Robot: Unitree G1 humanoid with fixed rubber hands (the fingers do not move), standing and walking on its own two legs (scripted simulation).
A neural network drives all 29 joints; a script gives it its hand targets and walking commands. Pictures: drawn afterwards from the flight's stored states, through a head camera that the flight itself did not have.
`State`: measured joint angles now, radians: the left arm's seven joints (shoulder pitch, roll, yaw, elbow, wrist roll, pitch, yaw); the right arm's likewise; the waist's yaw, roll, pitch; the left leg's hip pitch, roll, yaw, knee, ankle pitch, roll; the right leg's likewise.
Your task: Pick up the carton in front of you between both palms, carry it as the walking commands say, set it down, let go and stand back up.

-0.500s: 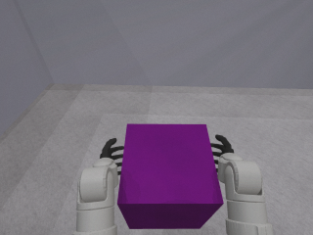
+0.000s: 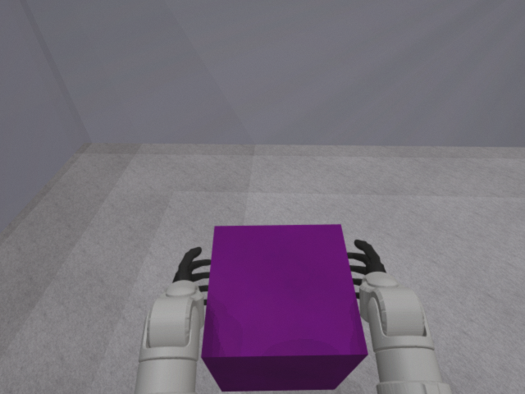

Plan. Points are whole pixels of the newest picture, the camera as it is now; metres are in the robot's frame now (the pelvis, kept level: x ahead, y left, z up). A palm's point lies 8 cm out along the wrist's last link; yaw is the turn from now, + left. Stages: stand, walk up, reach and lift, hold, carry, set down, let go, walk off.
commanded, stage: carry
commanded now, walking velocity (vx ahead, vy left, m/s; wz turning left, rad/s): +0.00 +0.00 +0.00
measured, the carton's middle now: (278, 312) +0.30 +0.00 -0.04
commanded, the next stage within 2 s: hold in 0.94 s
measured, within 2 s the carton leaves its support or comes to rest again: neither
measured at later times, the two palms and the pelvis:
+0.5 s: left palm (184, 306) +0.26 +0.14 +0.05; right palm (381, 299) +0.26 -0.15 +0.05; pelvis -0.03 +0.00 +0.00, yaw +0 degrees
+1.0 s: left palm (186, 317) +0.25 +0.14 +0.05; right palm (390, 311) +0.25 -0.16 +0.05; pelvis -0.04 -0.01 +0.01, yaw -1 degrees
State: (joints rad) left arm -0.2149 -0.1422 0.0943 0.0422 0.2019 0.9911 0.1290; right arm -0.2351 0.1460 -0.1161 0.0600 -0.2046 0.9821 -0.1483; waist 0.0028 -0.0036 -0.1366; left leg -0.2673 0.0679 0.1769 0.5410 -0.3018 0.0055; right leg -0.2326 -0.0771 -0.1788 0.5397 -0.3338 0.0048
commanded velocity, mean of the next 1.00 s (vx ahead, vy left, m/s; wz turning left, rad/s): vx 0.00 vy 0.00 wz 0.00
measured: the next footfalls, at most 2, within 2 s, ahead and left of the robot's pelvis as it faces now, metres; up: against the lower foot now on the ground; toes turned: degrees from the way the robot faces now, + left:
none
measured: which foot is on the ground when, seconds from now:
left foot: down 0.00-1.00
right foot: down 0.00-1.00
